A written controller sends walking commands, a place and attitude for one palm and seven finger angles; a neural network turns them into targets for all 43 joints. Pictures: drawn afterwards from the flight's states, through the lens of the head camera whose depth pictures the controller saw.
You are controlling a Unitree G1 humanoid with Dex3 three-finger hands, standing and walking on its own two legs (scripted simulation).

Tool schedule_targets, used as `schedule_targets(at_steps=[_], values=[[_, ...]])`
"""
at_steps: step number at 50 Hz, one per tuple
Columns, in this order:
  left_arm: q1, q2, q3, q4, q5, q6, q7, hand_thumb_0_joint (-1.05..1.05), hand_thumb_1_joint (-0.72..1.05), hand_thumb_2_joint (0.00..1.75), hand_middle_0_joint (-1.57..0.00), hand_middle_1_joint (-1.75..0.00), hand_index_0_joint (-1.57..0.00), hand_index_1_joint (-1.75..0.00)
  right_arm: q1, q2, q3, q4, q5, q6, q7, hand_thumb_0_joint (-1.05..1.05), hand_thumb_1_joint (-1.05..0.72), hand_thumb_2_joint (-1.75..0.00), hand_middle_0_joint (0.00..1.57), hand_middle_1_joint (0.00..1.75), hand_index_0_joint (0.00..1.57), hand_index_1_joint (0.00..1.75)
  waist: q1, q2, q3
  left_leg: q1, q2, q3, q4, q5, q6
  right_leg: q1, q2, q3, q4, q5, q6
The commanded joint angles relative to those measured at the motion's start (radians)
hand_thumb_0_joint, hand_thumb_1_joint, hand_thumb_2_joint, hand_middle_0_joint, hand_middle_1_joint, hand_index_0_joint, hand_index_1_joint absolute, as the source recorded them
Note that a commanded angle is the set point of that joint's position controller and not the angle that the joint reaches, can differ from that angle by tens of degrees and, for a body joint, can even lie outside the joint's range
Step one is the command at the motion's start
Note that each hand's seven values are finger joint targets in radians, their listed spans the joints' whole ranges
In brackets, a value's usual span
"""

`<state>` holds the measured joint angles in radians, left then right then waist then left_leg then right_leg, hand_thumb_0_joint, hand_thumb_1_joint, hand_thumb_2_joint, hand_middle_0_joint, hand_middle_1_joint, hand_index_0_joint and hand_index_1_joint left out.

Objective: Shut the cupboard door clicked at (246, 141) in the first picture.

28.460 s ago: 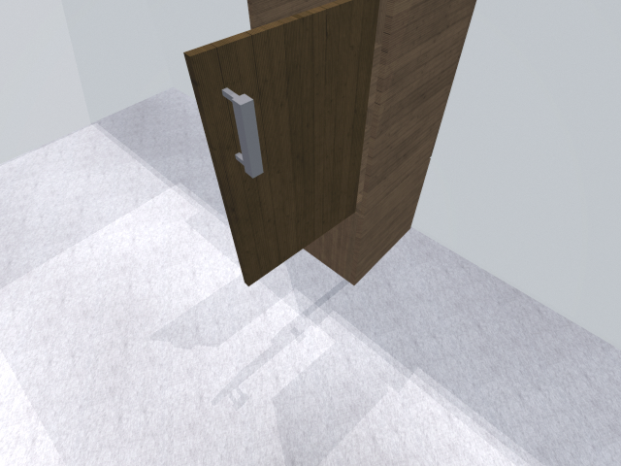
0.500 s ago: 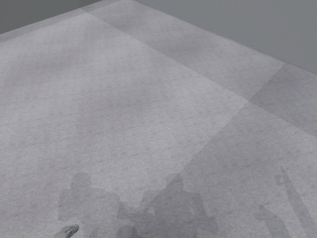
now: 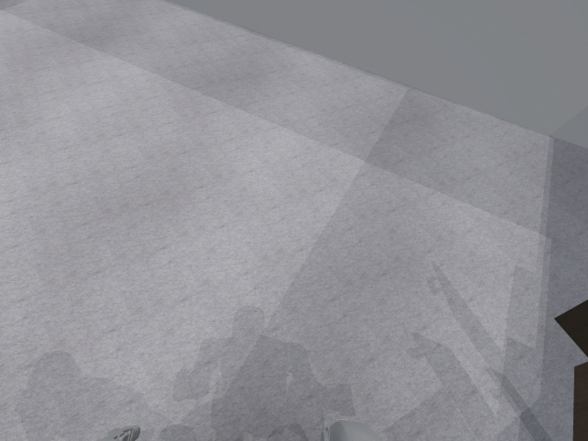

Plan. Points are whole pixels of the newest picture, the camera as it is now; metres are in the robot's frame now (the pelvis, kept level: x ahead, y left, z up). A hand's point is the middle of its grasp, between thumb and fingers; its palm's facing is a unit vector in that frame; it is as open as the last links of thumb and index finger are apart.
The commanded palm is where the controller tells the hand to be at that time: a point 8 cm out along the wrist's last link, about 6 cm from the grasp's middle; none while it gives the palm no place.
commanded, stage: turn to face it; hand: left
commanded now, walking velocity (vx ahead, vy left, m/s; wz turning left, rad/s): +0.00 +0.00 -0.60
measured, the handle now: out of the picture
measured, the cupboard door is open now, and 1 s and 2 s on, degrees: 52 52 52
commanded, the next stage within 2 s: take the last steps up to it in 1.74 s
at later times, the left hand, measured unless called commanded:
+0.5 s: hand (186, 433) +0.15 +0.16 -0.17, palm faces -0.28 -0.93 -0.23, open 7.4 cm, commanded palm none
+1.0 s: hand (245, 383) +0.22 +0.08 -0.16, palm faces -0.56 -0.78 -0.27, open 7.4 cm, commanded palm none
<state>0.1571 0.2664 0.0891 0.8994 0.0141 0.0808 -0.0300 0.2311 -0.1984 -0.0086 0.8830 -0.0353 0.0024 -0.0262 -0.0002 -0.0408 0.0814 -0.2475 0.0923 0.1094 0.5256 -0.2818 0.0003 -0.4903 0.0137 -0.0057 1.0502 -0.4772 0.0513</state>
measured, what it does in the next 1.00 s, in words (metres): steps on the spot, turning right: right foot, then left foot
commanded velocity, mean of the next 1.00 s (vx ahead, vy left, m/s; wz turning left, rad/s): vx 0.00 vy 0.00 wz -0.60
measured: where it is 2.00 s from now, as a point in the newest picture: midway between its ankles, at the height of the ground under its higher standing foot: outside the picture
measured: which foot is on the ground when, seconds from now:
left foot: down 0.00-0.20, up 0.22-0.54, down 0.56-0.92, up 0.94-1.00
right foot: up 0.00-0.20, down 0.22-0.56, up 0.58-0.90, down 0.92-1.00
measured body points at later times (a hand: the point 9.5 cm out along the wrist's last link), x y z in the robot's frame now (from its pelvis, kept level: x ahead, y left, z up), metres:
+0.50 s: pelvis +0.01 -0.01 +0.00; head +0.05 -0.02 +0.44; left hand +0.16 +0.21 -0.15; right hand +0.01 -0.29 -0.13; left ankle +0.05 +0.11 -0.71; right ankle -0.01 -0.14 -0.74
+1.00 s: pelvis +0.00 -0.02 -0.01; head +0.03 -0.06 +0.44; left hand +0.25 +0.12 -0.13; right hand -0.12 -0.27 -0.16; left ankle +0.05 +0.11 -0.69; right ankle -0.06 -0.11 -0.74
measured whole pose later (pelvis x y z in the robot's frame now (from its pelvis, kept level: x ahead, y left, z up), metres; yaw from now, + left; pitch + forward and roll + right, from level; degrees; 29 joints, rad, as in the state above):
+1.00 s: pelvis +0.00 -0.02 -0.01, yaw -36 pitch +0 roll -1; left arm 0.13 0.22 0.06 0.88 0.01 0.03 -0.01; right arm 0.23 -0.28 -0.05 0.93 -0.02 0.06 -0.02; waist -0.02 0.06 0.09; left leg -0.41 0.12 0.08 0.99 -0.52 -0.07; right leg -0.29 0.00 -0.03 0.60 -0.32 -0.02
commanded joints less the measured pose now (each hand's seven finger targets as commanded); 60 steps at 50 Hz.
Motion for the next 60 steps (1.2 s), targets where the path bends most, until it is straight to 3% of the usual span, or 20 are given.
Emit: schedule_targets(at_steps=[1,6,8,9,10,11,17,21,25,26,27,28,33,40,43,44,46,49,52,60], values=[[-0.060,0.031,0.005,-0.103,0.000,-0.019,-0.013,0.00,0.90,0.90,-0.20,-0.30,-0.20,-0.30,0.067,-0.221,-0.071,-0.037,0.003,-0.012,-0.017,0.00,-0.90,-0.90,0.20,0.30,0.20,0.30,-0.032,0.239,-0.116,0.174,0.248,-0.092,-0.147,0.560,0.119,-0.004,-0.039,-0.040,-0.076,0.025,0.003],[-0.065,0.029,0.000,-0.109,0.003,-0.031,-0.012,0.00,0.90,0.90,-0.20,-0.30,-0.20,-0.30,0.068,-0.246,-0.088,-0.024,0.003,-0.003,-0.007,0.00,-0.90,-0.90,0.20,0.30,0.20,0.30,-0.041,0.263,-0.108,0.156,0.275,-0.045,-0.095,0.508,0.103,0.129,-0.014,-0.097,-0.331,0.052,-0.025],[0.008,0.051,0.006,-0.090,0.005,-0.039,-0.009,0.00,0.90,0.90,-0.20,-0.30,-0.20,-0.30,0.042,-0.249,-0.093,-0.026,0.010,0.002,-0.002,0.00,-0.90,-0.90,0.20,0.30,0.20,0.30,0.003,0.225,-0.123,0.080,0.254,-0.001,0.004,0.418,0.048,0.288,-0.008,-0.107,-0.542,0.231,-0.043],[0.084,0.105,0.017,-0.069,0.009,-0.048,-0.002,0.00,0.90,0.90,-0.20,-0.30,-0.20,-0.30,0.027,-0.229,-0.093,-0.036,0.019,0.002,0.005,0.00,-0.90,-0.90,0.20,0.30,0.20,0.30,0.041,0.113,-0.155,-0.026,0.208,0.038,0.139,0.290,-0.004,0.445,-0.077,-0.014,-0.658,0.365,-0.074],[0.139,0.219,0.040,-0.051,0.019,-0.061,0.013,0.00,0.90,0.90,-0.20,-0.30,-0.20,-0.30,-0.002,-0.142,-0.073,-0.081,0.026,0.004,0.009,0.00,-0.90,-0.90,0.20,0.30,0.20,0.30,0.069,-0.231,-0.154,-0.300,0.044,0.120,0.365,-0.218,-0.073,0.595,-0.343,0.333,-0.730,0.651,-0.178],[0.188,0.258,0.041,-0.037,0.003,-0.060,0.023,0.00,0.90,0.90,-0.20,-0.30,-0.20,-0.30,-0.060,-0.157,-0.063,-0.107,0.023,0.018,0.001,0.00,-0.90,-0.90,0.20,0.30,0.20,0.30,0.101,-0.216,-0.141,-0.357,0.001,-0.015,0.542,-0.384,-0.079,0.509,-0.433,0.414,-0.717,0.809,-0.278],[-0.014,0.160,0.023,-0.095,0.013,-0.058,0.040,0.00,0.90,0.90,-0.20,-0.30,-0.20,-0.30,-0.031,-0.135,-0.065,-0.053,0.021,0.027,0.010,0.00,-0.90,-0.90,0.20,0.30,0.20,0.30,-0.009,-0.107,-0.116,-0.252,0.004,-0.083,0.509,-0.137,-0.092,0.301,-0.237,0.242,-0.707,0.524,-0.231],[0.016,0.181,0.027,-0.088,0.015,-0.052,0.031,0.00,0.90,0.90,-0.20,-0.30,-0.20,-0.30,-0.052,-0.128,-0.063,-0.068,0.023,0.023,0.012,0.00,-0.90,-0.90,0.20,0.30,0.20,0.30,0.011,-0.113,-0.101,-0.184,-0.042,-0.066,0.308,-0.134,-0.085,0.257,-0.219,0.321,-0.719,0.393,-0.236],[-0.018,0.169,0.031,-0.090,0.007,-0.044,0.030,0.00,0.90,0.90,-0.20,-0.30,-0.20,-0.30,0.041,-0.138,-0.059,-0.047,0.030,0.001,-0.001,0.00,-0.90,-0.90,0.20,0.30,0.20,0.30,-0.037,-0.119,-0.142,0.028,-0.064,-0.069,-0.020,0.010,-0.071,0.185,-0.178,0.351,-0.619,0.420,-0.172],[-0.019,0.132,0.022,-0.102,-0.002,-0.038,0.028,0.00,0.90,0.90,-0.20,-0.30,-0.20,-0.30,0.078,-0.180,-0.065,-0.038,0.026,-0.009,-0.007,0.00,-0.90,-0.90,0.20,0.30,0.20,0.30,-0.051,0.001,-0.160,0.153,0.009,-0.134,-0.159,0.036,-0.048,0.089,-0.105,0.296,-0.536,0.330,-0.119],[0.011,0.070,0.009,-0.117,-0.010,-0.034,0.018,0.00,0.90,0.90,-0.20,-0.30,-0.20,-0.30,0.089,-0.274,-0.083,-0.045,0.012,-0.014,-0.007,0.00,-0.90,-0.90,0.20,0.30,0.20,0.30,-0.047,0.297,-0.162,0.222,0.241,-0.390,-0.246,0.065,0.035,-0.055,0.037,0.151,-0.323,0.062,-0.053],[-0.006,0.077,0.007,-0.138,-0.005,-0.038,0.012,0.00,0.90,0.90,-0.20,-0.30,-0.20,-0.30,0.105,-0.317,-0.084,-0.066,0.004,-0.011,-0.014,0.00,-0.90,-0.90,0.20,0.30,0.20,0.30,-0.056,0.325,-0.141,0.148,0.401,-0.496,-0.272,0.155,0.141,-0.075,0.036,0.044,-0.107,-0.145,-0.029],[-0.019,0.057,0.013,-0.091,0.002,-0.023,-0.010,0.00,0.90,0.90,-0.20,-0.30,-0.20,-0.30,0.005,-0.220,-0.064,-0.078,0.000,-0.016,-0.020,0.00,-0.90,-0.90,0.20,0.30,0.20,0.30,-0.010,0.225,-0.103,0.134,0.244,-0.160,-0.166,0.528,0.121,-0.059,-0.035,0.007,0.077,0.000,0.006],[-0.071,0.031,-0.001,-0.106,0.003,-0.025,-0.016,0.00,0.90,0.90,-0.20,-0.30,-0.20,-0.30,0.067,-0.246,-0.085,-0.033,0.002,-0.005,-0.008,0.00,-0.90,-0.90,0.20,0.30,0.20,0.30,-0.045,0.268,-0.116,0.151,0.266,-0.065,-0.123,0.482,0.115,0.086,-0.021,-0.082,-0.241,0.026,-0.010],[-0.012,0.048,0.001,-0.090,0.003,-0.038,-0.011,0.00,0.90,0.90,-0.20,-0.30,-0.20,-0.30,0.045,-0.258,-0.093,-0.029,0.008,0.000,-0.001,0.00,-0.90,-0.90,0.20,0.30,0.20,0.30,-0.010,0.241,-0.134,0.111,0.253,-0.015,-0.017,0.448,0.061,0.247,-0.002,-0.111,-0.508,0.188,-0.036],[0.054,0.083,0.010,-0.071,0.006,-0.044,-0.006,0.00,0.90,0.90,-0.20,-0.30,-0.20,-0.30,0.026,-0.251,-0.096,-0.036,0.015,0.002,0.003,0.00,-0.90,-0.90,0.20,0.30,0.20,0.30,0.025,0.182,-0.145,0.023,0.223,0.019,0.080,0.349,0.015,0.379,-0.031,-0.071,-0.627,0.306,-0.056],[0.159,0.256,0.039,-0.039,0.008,-0.059,0.018,0.00,0.90,0.90,-0.20,-0.30,-0.20,-0.30,-0.055,-0.142,-0.066,-0.109,0.023,0.013,0.010,0.00,-0.90,-0.90,0.20,0.30,0.20,0.30,0.087,-0.242,-0.125,-0.356,-0.002,0.051,0.471,-0.376,-0.084,0.511,-0.413,0.407,-0.734,0.720,-0.241],[0.055,0.191,0.034,-0.055,0.003,-0.058,0.041,0.00,0.90,0.90,-0.20,-0.30,-0.20,-0.30,-0.078,-0.169,-0.069,-0.080,0.022,0.024,-0.004,0.00,-0.90,-0.90,0.20,0.30,0.20,0.30,0.039,-0.208,-0.093,-0.418,0.033,-0.123,0.652,-0.228,-0.083,0.428,-0.323,0.348,-0.724,0.586,-0.274],[-0.021,0.159,0.021,-0.083,0.010,-0.061,0.040,0.00,0.90,0.90,-0.20,-0.30,-0.20,-0.30,-0.027,-0.146,-0.065,-0.050,0.020,0.025,0.010,0.00,-0.90,-0.90,0.20,0.30,0.20,0.30,-0.012,-0.118,-0.126,-0.280,0.013,-0.084,0.530,-0.130,-0.096,0.337,-0.240,0.230,-0.700,0.560,-0.231],[-0.011,0.182,0.029,-0.072,0.005,-0.048,0.031,0.00,0.90,0.90,-0.20,-0.30,-0.20,-0.30,0.024,-0.138,-0.060,-0.048,0.029,0.006,0.000,0.00,-0.90,-0.90,0.20,0.30,0.20,0.30,-0.027,-0.121,-0.132,-0.012,-0.066,-0.052,0.026,0.001,-0.081,0.219,-0.186,0.340,-0.618,0.502,-0.183]])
